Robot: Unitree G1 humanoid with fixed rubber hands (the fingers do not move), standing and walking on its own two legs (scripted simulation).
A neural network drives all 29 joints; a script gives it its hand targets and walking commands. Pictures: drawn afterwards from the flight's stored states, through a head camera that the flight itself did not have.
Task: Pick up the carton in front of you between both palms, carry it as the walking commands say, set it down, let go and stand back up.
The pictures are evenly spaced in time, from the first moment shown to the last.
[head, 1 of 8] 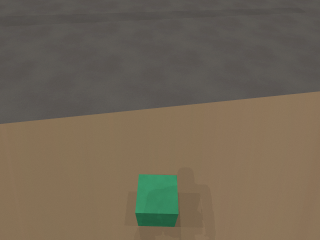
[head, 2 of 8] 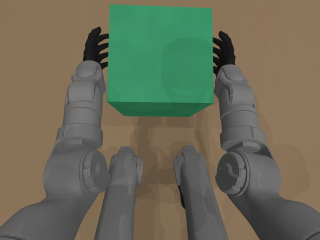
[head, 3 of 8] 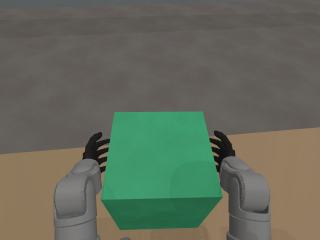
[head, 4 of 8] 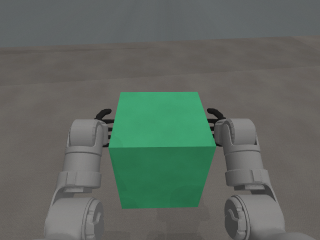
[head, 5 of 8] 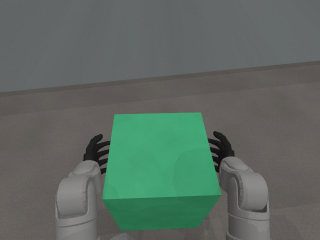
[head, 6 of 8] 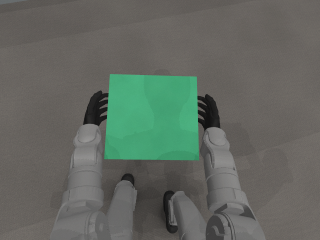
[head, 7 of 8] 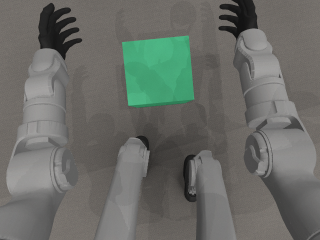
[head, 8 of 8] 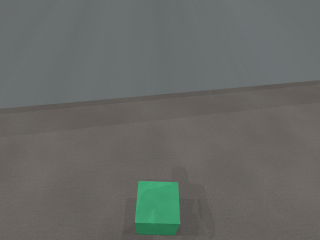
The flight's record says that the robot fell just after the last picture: no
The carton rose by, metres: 0.71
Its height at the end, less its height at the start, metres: -0.12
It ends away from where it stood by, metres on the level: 3.51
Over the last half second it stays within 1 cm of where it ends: yes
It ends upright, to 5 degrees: yes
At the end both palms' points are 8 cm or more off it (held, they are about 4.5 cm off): yes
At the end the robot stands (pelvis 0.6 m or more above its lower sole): yes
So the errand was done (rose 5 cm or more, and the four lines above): yes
